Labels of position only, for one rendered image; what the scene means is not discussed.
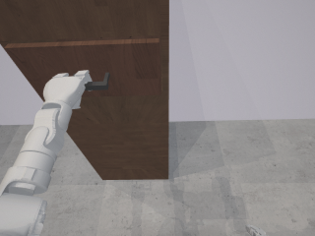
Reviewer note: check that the drawer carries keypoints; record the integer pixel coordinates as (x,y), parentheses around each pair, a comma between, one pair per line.
(133,62)

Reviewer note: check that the robot left forearm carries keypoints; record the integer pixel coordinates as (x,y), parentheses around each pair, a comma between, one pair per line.
(30,173)

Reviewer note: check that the robot left upper arm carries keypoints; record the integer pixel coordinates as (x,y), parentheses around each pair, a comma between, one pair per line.
(21,215)

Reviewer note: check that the handle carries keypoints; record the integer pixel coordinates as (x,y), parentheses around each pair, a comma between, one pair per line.
(103,85)

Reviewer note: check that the robot left hand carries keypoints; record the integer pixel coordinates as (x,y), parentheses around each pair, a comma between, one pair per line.
(68,89)

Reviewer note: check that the robot right hand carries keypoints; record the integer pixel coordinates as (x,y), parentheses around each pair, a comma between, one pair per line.
(255,231)

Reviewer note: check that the cabinet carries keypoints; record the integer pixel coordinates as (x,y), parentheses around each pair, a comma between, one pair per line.
(123,137)

